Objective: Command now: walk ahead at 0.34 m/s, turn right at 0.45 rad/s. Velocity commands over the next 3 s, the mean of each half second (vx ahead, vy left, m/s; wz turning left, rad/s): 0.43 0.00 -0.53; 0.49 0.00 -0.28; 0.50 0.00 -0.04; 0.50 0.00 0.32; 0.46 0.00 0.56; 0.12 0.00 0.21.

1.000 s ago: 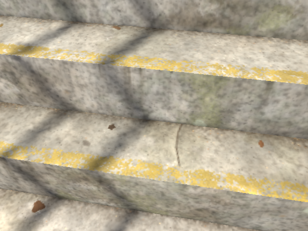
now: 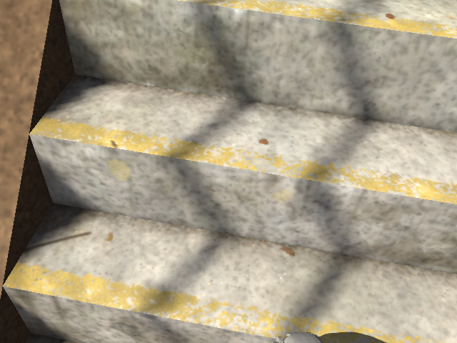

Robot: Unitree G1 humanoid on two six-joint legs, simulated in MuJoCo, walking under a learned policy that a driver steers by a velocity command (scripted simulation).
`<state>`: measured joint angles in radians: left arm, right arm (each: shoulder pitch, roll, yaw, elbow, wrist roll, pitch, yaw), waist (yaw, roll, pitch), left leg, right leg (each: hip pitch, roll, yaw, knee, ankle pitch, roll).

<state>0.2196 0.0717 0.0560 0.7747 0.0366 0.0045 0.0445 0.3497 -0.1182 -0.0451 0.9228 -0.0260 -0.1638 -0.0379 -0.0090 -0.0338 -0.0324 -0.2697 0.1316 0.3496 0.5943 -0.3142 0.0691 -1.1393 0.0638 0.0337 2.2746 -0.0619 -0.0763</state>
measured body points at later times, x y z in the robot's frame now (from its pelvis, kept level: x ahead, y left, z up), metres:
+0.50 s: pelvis +0.15 -0.09 +0.12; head +0.14 -0.07 +0.57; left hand +0.33 +0.11 -0.01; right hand +0.21 -0.35 +0.02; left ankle +0.10 +0.08 -0.35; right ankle +0.21 -0.15 -0.52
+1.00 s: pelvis +0.35 -0.12 +0.31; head +0.39 -0.16 +0.76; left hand +0.38 +0.11 +0.18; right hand +0.51 -0.35 +0.21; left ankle +0.47 -0.07 -0.31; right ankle +0.25 -0.17 -0.40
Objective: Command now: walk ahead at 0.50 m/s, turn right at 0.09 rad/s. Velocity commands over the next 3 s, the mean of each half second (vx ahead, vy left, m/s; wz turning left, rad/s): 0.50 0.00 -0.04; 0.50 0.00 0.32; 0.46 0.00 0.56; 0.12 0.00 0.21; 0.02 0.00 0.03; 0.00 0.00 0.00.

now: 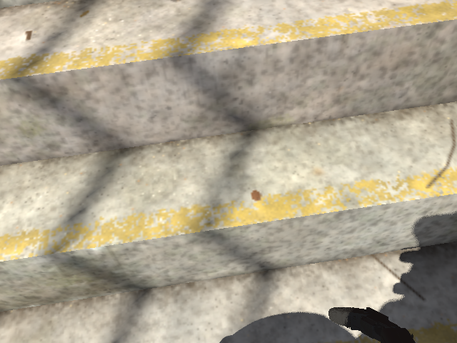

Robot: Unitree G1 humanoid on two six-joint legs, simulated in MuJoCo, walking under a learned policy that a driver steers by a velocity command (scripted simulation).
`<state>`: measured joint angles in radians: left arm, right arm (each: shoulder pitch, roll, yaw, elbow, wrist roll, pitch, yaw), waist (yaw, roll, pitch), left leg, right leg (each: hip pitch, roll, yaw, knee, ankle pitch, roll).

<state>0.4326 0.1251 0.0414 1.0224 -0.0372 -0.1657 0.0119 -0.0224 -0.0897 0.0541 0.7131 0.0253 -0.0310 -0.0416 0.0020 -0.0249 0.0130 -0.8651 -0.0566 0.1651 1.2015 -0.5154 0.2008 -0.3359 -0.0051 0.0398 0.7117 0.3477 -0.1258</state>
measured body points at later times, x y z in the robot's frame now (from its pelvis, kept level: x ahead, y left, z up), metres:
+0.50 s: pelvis +0.17 -0.12 +0.13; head +0.19 -0.14 +0.57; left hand +0.42 +0.04 +0.06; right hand +0.11 -0.34 -0.03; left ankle +0.11 +0.09 -0.61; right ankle +0.23 -0.26 -0.30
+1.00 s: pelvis +0.38 -0.29 +0.32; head +0.40 -0.29 +0.77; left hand +0.31 -0.06 +0.18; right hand +0.67 -0.44 +0.27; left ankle +0.42 -0.15 +0.00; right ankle +0.32 -0.35 -0.40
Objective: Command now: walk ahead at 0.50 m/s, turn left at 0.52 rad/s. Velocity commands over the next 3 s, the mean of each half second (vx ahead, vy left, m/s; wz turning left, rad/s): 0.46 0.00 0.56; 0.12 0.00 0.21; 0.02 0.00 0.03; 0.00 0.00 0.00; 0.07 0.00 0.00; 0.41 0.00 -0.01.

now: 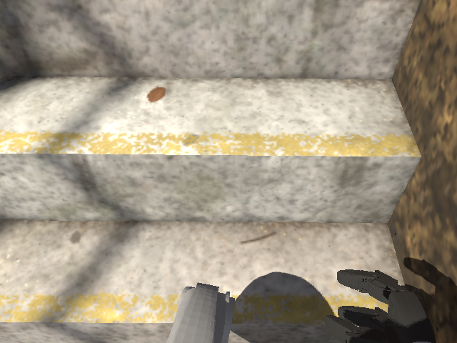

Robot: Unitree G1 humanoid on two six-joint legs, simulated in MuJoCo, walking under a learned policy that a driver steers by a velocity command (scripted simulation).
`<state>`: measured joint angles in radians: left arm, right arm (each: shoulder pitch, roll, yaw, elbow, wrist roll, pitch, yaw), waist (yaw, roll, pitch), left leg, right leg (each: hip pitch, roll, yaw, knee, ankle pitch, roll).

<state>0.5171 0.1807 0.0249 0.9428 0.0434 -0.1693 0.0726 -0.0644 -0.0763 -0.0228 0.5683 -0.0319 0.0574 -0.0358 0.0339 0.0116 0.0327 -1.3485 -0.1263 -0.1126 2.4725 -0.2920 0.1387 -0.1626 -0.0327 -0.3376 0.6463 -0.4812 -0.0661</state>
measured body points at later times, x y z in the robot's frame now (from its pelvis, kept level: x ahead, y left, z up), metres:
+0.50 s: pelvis +0.26 +0.00 +0.24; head +0.29 -0.02 +0.68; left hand +0.56 +0.17 +0.29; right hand +0.31 -0.24 +0.08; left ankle +0.22 +0.08 -0.50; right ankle +0.38 -0.09 -0.14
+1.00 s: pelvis +0.37 +0.02 +0.40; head +0.39 +0.00 +0.84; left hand +0.40 +0.28 +0.28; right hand +0.53 -0.16 +0.25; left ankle +0.31 +0.17 -0.19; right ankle +0.46 -0.09 -0.28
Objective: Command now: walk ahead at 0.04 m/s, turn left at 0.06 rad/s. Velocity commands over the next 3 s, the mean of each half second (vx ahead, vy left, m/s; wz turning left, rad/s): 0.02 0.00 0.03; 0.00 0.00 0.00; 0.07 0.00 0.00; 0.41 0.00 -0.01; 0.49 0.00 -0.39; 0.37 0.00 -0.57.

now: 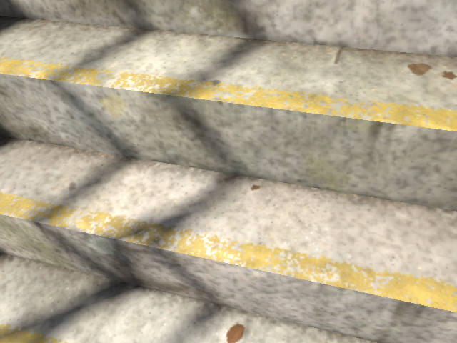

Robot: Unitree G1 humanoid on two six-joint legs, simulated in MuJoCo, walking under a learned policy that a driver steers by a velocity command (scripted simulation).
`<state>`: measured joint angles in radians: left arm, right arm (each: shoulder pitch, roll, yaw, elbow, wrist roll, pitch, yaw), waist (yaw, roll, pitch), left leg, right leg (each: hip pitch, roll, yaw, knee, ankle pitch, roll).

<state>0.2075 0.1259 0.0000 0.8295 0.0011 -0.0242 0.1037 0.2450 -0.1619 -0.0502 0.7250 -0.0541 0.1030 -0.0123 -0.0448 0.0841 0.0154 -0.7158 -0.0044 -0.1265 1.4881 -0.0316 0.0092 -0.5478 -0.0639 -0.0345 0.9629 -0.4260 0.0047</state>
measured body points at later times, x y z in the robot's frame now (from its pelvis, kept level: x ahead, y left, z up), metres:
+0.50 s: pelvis +0.02 +0.11 +0.00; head +0.03 +0.12 +0.45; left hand -0.01 +0.36 -0.15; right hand +0.27 -0.07 -0.06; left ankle +0.02 +0.26 -0.56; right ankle +0.04 -0.04 -0.68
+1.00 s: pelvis +0.02 +0.23 -0.06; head +0.03 +0.23 +0.39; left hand +0.16 +0.46 -0.17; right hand +0.17 -0.01 -0.16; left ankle -0.04 +0.35 -0.58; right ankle +0.03 +0.13 -0.68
